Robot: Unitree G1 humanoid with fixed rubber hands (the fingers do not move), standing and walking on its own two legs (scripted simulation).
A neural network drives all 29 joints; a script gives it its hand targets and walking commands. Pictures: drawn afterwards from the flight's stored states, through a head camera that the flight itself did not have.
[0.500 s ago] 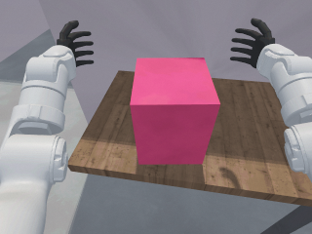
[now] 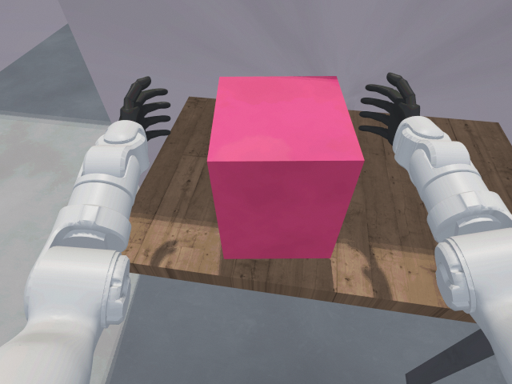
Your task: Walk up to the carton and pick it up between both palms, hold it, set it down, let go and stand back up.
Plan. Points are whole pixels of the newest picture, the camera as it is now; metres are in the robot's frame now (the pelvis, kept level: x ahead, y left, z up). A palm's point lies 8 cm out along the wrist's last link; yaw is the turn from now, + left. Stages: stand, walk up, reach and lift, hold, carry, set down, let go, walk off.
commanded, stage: reach and lift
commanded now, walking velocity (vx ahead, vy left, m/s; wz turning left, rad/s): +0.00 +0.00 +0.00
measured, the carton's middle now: (277, 171) +0.47 -0.03 +0.07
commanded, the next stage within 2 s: none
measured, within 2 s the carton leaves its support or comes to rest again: neither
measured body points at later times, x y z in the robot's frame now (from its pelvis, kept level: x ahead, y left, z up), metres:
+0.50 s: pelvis +0.01 +0.00 +0.00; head +0.05 +0.01 +0.45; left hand +0.48 +0.18 +0.14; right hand +0.48 -0.19 +0.15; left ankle +0.04 +0.11 -0.74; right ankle -0.01 -0.09 -0.74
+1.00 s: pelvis +0.01 -0.01 +0.00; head +0.05 +0.01 +0.45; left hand +0.48 +0.13 +0.15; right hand +0.48 -0.17 +0.15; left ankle +0.04 +0.11 -0.74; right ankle -0.01 -0.09 -0.74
